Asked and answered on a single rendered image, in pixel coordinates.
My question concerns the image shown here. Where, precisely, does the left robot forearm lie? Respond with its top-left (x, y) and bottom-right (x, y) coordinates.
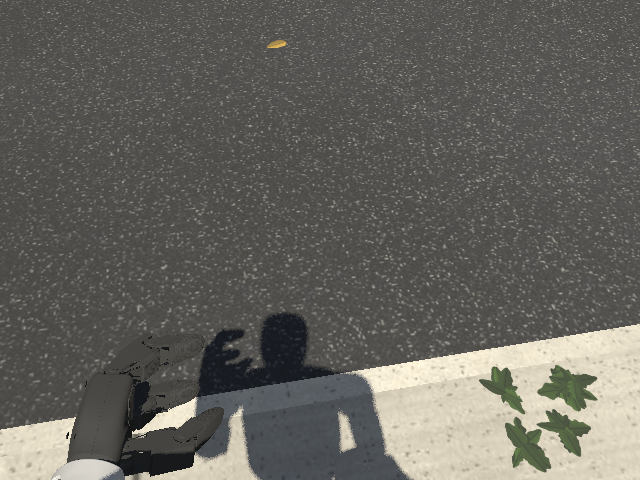
top-left (51, 459), bottom-right (125, 480)

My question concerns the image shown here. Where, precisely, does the left robot hand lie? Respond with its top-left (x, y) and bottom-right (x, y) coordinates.
top-left (66, 333), bottom-right (224, 477)

